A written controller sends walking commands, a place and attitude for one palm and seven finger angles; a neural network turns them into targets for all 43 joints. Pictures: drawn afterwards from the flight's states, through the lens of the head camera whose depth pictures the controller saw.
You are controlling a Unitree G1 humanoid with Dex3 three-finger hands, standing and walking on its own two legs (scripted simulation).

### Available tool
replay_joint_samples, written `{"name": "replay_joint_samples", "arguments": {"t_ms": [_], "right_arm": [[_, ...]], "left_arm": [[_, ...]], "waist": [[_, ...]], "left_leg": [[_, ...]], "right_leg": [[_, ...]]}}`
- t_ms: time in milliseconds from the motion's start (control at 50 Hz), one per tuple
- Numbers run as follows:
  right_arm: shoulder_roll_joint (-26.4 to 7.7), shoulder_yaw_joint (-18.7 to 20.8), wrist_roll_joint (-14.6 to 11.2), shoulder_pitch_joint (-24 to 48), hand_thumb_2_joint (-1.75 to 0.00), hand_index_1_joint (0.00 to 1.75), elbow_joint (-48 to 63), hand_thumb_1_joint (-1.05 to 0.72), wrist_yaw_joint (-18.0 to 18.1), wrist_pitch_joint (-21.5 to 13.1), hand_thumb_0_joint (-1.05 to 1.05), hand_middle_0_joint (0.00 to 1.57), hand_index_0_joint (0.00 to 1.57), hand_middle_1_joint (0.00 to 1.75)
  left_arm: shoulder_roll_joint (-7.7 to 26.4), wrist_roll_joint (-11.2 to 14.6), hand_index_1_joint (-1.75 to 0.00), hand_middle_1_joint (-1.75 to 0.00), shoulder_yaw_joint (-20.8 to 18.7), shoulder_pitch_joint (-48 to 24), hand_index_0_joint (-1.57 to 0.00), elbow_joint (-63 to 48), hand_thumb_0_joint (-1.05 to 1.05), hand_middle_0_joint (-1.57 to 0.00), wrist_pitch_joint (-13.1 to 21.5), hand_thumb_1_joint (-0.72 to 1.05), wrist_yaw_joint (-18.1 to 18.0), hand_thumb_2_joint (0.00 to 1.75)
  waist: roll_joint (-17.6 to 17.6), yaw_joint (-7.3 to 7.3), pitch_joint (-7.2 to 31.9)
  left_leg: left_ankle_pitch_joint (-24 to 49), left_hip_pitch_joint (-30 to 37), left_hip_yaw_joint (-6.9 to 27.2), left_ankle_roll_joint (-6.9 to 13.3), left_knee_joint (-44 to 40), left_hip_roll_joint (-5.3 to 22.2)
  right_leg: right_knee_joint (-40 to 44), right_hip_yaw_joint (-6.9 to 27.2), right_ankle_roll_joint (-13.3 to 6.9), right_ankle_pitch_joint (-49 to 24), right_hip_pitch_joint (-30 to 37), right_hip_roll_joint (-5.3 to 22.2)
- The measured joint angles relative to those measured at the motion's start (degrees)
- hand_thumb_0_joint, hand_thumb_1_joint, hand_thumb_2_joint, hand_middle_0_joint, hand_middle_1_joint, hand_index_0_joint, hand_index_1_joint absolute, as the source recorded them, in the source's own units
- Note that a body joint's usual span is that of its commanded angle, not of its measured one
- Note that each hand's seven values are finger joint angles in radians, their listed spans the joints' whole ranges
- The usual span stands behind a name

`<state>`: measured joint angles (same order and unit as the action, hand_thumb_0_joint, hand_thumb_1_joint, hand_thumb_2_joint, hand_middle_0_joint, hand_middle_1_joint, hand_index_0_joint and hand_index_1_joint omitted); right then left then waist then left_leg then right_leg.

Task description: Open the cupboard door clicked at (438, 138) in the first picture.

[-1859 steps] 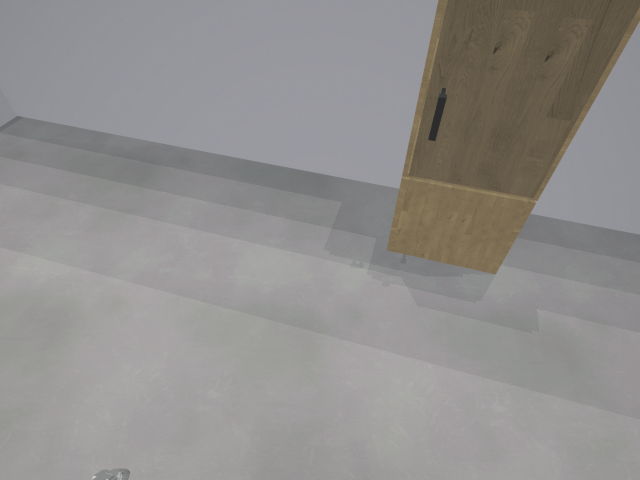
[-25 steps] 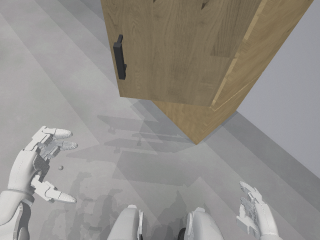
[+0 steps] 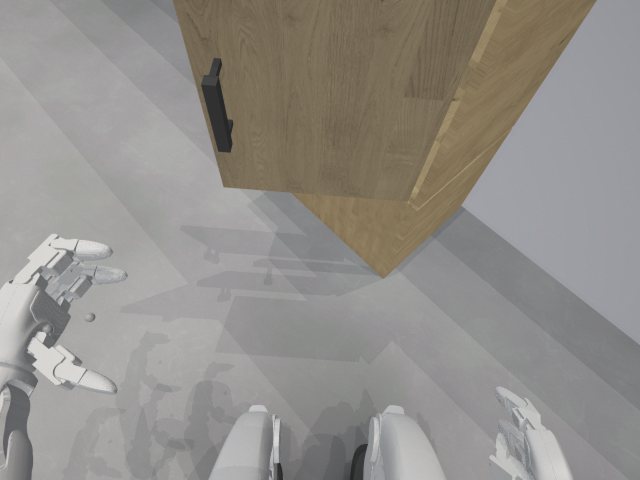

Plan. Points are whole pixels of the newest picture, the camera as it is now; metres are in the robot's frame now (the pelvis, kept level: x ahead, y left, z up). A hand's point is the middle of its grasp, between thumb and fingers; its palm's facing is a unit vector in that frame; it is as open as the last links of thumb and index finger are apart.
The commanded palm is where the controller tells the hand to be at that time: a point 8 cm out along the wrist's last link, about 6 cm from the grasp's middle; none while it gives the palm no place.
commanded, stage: raise the hand with hooked fingers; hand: left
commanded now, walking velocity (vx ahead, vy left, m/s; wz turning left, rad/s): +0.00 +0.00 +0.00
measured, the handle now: (220, 107) +0.63 +0.19 +0.02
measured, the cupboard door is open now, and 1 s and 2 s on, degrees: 44 44 44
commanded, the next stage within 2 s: move the hooked fingers beside the handle in 0.26 s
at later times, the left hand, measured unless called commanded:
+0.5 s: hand (90, 309) +0.29 +0.27 +0.03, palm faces -0.02 -1.00 -0.05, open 14.0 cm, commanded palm +0.29 +0.32 +0.04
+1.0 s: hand (131, 232) +0.39 +0.26 +0.03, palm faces -0.03 -1.00 -0.04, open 14.0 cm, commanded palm +0.38 +0.31 +0.03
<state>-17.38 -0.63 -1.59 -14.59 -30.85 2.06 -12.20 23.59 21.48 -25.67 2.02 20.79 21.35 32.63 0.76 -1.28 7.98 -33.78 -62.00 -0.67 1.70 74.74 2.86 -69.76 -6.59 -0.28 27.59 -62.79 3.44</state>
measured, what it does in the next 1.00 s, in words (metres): stands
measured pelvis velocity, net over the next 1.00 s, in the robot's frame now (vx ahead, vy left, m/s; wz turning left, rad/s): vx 0.00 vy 0.00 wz -0.01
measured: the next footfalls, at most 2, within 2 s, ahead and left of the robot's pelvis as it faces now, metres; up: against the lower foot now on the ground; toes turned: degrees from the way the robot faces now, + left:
none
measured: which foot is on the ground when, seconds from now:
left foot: down 0.00-1.00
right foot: down 0.00-1.00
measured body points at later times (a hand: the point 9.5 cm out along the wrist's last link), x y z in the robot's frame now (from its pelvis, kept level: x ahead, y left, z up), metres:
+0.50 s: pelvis +0.00 +0.00 +0.00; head +0.11 +0.03 +0.43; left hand +0.29 +0.33 +0.04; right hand +0.18 -0.25 -0.08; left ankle +0.02 +0.10 -0.62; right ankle +0.05 -0.13 -0.62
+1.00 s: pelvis +0.00 +0.00 -0.01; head +0.13 +0.02 +0.42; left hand +0.39 +0.31 +0.03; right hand +0.11 -0.27 -0.11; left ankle +0.02 +0.10 -0.62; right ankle +0.05 -0.13 -0.62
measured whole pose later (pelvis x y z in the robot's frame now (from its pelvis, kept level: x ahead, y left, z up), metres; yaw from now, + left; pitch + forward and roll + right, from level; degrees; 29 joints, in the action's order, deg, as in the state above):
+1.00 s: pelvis +0.00 +0.00 -0.01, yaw -1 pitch +24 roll -3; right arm -17.0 -1.7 -1.0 -16.2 -34.4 2.2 -7.1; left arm 27.5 14.3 -26.3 -24.1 43.0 22.9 29.2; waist 0.7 -4.1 8.2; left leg -33.6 -66.4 -1.0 1.9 75.8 2.9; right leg -70.7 -6.0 -0.1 27.1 -67.4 3.2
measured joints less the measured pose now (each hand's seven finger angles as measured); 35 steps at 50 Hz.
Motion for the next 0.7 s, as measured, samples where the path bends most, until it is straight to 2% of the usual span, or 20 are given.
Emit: {"name": "replay_joint_samples", "arguments": {"t_ms": [120,400,500,600,700], "right_arm": [[0.40,-0.24,0.07,0.21,-0.90,0.30,0.25,-0.90,0.02,0.08,0.01,0.20,0.20,0.30],[0.83,-0.96,0.10,1.35,-0.90,0.30,0.56,-0.90,0.22,0.09,0.01,0.21,0.20,0.30],[0.40,-1.05,0.17,1.55,-0.90,0.30,-0.08,-0.90,0.80,-0.16,0.01,0.21,0.20,0.30],[0.37,-1.10,0.19,2.03,-0.90,0.30,-0.84,-0.90,1.13,0.25,0.01,0.21,0.20,0.30],[0.81,-0.99,0.27,1.42,-0.90,0.30,-0.82,-0.90,0.60,1.34,0.01,0.21,0.20,0.30]], "left_arm": [[-0.30,-0.42,-1.20,-1.20,0.16,0.54,-0.30,-0.70,-0.02,-0.30,0.71,-0.50,-0.93,0.30],[-0.09,-0.18,-1.20,-1.20,0.31,-0.45,-0.30,0.26,-0.02,-0.30,0.18,-0.50,0.24,0.30],[-0.16,-1.27,-1.20,-1.20,1.07,-4.66,-0.31,2.88,-0.01,-0.30,0.27,-0.50,-0.40,0.30],[0.44,-2.95,-1.20,-1.20,1.70,-10.70,-0.30,6.11,-0.02,-0.30,-0.79,-0.50,-1.04,0.30],[0.72,-4.08,-1.20,-1.20,2.36,-13.62,-0.30,7.18,-0.02,-0.30,-1.50,-0.50,-2.30,0.30]], "waist": [[-0.04,-0.05,-0.09],[0.06,0.61,0.18],[-0.06,0.95,0.36],[-0.18,0.36,0.07],[0.01,-0.78,0.13]], "left_leg": [[0.09,0.11,0.09,-0.03,-0.07,-0.09],[-0.19,0.00,0.46,0.03,0.46,-0.19],[-0.25,-1.09,0.66,0.13,1.18,-0.48],[-0.25,-2.42,0.77,0.13,1.93,-0.52],[0.21,-2.39,0.19,0.21,0.94,-0.36]], "right_leg": [[0.04,-0.07,-0.03,-0.02,0.16,0.06],[-0.22,-0.34,0.05,0.23,0.33,0.12],[-0.92,-0.48,0.13,0.40,-0.59,0.42],[-1.54,-0.54,0.12,0.36,-1.82,0.49],[-0.63,0.01,0.26,-0.30,-2.11,0.26]]}}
